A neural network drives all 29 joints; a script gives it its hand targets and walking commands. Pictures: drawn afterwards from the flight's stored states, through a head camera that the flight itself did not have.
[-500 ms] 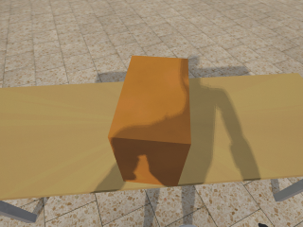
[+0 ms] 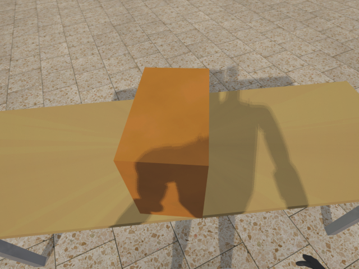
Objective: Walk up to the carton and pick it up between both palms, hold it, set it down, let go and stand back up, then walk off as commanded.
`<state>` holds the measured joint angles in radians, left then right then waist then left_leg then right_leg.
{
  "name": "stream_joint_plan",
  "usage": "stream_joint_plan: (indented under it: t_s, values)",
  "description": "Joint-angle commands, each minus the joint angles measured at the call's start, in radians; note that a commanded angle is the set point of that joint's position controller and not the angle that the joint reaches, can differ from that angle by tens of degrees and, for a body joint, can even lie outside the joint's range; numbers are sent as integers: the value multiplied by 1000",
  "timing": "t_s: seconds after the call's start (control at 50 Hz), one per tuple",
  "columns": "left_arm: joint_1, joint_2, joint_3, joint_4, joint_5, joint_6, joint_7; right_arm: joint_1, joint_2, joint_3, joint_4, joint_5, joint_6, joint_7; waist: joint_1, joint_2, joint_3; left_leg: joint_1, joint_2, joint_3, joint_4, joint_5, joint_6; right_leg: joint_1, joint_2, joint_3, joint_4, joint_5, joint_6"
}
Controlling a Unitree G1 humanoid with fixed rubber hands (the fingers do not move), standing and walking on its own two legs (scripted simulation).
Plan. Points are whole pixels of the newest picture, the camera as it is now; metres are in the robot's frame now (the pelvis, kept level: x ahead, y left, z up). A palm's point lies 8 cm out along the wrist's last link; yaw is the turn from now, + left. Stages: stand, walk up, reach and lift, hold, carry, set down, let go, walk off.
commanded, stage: walk up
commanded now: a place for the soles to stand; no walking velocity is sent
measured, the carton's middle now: (173, 143) +0.46 +0.03 -0.02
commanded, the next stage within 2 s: stand in 0.64 s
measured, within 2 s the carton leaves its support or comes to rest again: neither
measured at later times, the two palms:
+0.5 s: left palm out of the picture +0.08 +0.29 -0.11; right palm out of the picture +0.10 -0.30 -0.11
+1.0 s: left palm out of the picture +0.11 +0.29 -0.11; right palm out of the picture +0.12 -0.30 -0.11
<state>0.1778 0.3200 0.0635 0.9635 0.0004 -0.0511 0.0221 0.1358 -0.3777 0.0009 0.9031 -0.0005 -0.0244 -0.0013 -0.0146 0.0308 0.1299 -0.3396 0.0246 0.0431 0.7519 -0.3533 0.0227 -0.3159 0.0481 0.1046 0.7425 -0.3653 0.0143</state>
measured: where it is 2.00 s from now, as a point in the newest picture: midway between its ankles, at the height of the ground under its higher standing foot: outside the picture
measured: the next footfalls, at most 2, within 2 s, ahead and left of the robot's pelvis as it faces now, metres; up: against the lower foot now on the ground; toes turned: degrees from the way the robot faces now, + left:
none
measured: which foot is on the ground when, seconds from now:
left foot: down 0.00-1.00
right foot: down 0.00-1.00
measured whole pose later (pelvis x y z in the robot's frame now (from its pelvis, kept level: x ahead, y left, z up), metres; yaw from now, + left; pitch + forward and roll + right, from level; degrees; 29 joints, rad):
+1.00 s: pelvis +0.00 +0.00 -0.01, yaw +0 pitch -5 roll +0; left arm 0.10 0.32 0.06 0.81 0.03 0.25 0.04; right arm 0.06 -0.38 -0.02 1.01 -0.01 -0.15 0.07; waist -0.01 0.02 0.14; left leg -0.35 0.02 0.04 0.80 -0.37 0.00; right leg -0.33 0.04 0.10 0.81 -0.40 0.01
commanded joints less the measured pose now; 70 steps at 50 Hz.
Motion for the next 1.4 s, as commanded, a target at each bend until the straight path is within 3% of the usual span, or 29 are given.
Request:
stream_joint_plan:
  t_s: [0.0,0.06,0.1,0.12,0.16,0.18,0.22,0.26,0.32,0.38,0.5,0.82,0.84,0.86,0.88,0.98,1.08,1.14,1.2,1.3,1.38]
  values:
    - [-104,307,31,-58,20,-27,5,-40,-197,-83,4,-12,-2,8,-32,-111,-103,118,40,-115,-165,-40,28,-109,-186,331,-303,42,-152]
    - [-89,254,21,-56,6,-18,4,-38,-225,-86,13,-16,-13,7,-16,-29,-142,171,132,-219,-290,17,78,-93,-70,133,-176,105,-77]
    - [-38,245,23,-41,2,-15,4,-67,-238,-85,6,-17,-16,5,7,4,-165,105,207,-278,-325,31,132,-9,-30,43,-73,110,-60]
    - [-22,245,25,-36,2,-14,4,-83,-238,-84,3,-17,-16,4,17,5,-160,78,214,-272,-323,39,139,16,-30,29,-69,111,-60]
    - [-2,252,26,-29,3,-17,2,-111,-226,-79,-6,-14,-13,3,29,8,-159,43,177,-218,-282,49,111,56,-50,64,-126,139,-77]
    - [-5,263,28,-31,6,-20,2,-120,-217,-78,-11,-12,-11,3,27,-6,-159,43,139,-182,-245,46,82,53,-78,118,-180,160,-91]
    - [-41,299,32,-42,13,-26,4,-110,-207,-80,-11,-7,-4,3,5,-64,-151,70,75,-125,-167,43,41,6,-139,241,-248,177,-124]
    - [-74,311,33,-53,15,-28,8,-78,-204,-81,-1,-6,0,5,-14,-89,-153,116,57,-114,-140,58,34,-44,-167,287,-264,167,-144]
    - [-97,281,25,-60,11,-23,7,-60,-211,-81,10,-10,-3,6,-19,-64,-156,170,92,-151,-218,78,56,-78,-115,197,-230,149,-105]
    - [-65,256,24,-48,2,-12,4,-100,-220,-77,3,-9,-12,4,11,-32,-174,118,148,-192,-253,154,83,4,-72,105,-158,222,-80]
    - [-76,274,26,-51,5,-13,4,-106,-209,-75,-2,-5,-6,1,2,-51,-172,127,107,-145,-212,124,56,-10,-111,172,-208,228,-102]
    - [-79,267,27,-52,10,-10,-2,-106,-212,-76,5,-13,-5,5,3,-51,-146,105,106,-161,-250,15,58,-31,-99,162,-234,116,-94]
    - [-430,245,59,-302,68,163,23,-346,-67,-194,89,-172,-183,34,-32,-95,-119,-104,28,66,-143,-211,-83,-202,-51,-180,-98,-199,-64]
    - [-410,181,16,-322,57,258,36,-295,-132,-206,106,-155,-197,63,-15,-76,-84,-81,48,30,-112,-286,-53,-249,-52,-168,-38,-217,-86]
    - [-381,153,9,-347,57,314,41,-254,-156,-225,115,-148,-197,78,-26,-78,-60,-76,64,19,-96,-314,-39,-247,-51,-173,-6,-209,-91]
    - [-300,141,1,-508,51,405,25,-144,-157,-254,35,-106,-219,73,-36,-142,-128,156,44,26,-83,-132,-56,-259,-60,-190,-109,-34,-69]
    - [-180,130,25,-473,74,406,-12,-45,-94,-187,-90,-27,-235,34,10,-172,-162,204,3,30,-121,42,-48,-119,-39,-164,-167,201,-22]
    - [-118,131,53,-482,78,382,-23,14,-62,-152,-136,17,-264,19,28,-139,-223,233,-17,22,-136,158,-54,-31,-40,-148,-179,386,-10]
    - [-86,121,83,-541,77,348,-22,54,-42,-120,-146,51,-295,14,35,-70,-266,244,-28,18,-158,263,-68,43,-43,-132,-188,515,-11]
    - [-56,91,107,-660,67,275,-3,100,-7,-87,-158,82,-345,13,34,53,-317,312,-32,20,-189,391,-93,75,-43,-121,-227,546,-25]
    - [-20,76,103,-679,43,210,4,128,29,-71,-192,94,-386,7,30,62,-339,344,-38,25,-225,420,-93,104,-41,-112,-268,535,-32]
